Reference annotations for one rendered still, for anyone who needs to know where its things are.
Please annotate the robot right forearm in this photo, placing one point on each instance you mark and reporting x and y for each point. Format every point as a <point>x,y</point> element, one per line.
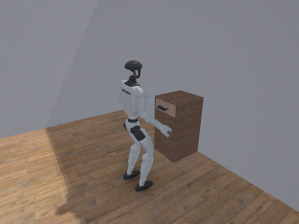
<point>149,119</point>

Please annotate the robot left upper arm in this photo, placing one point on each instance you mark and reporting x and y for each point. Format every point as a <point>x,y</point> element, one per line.
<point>120,91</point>

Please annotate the right robot hand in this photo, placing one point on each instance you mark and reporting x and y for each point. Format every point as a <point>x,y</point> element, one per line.
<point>165,129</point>

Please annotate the handle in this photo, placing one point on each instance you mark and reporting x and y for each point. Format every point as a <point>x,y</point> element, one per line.
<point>161,107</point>

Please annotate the robot left thigh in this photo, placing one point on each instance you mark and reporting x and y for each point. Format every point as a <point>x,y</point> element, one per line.
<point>136,147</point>

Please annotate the robot right upper arm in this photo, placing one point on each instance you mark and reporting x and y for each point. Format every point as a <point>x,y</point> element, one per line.
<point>142,95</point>

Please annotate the drawer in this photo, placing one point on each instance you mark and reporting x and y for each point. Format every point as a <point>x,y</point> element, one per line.
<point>171,108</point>

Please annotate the left robot hand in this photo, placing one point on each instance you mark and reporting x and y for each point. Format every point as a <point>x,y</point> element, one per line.
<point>150,96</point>

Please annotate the humanoid robot torso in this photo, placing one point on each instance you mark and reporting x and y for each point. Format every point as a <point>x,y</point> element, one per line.
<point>130,106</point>

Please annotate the cabinet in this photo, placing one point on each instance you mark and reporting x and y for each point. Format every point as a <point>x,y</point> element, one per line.
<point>184,138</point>

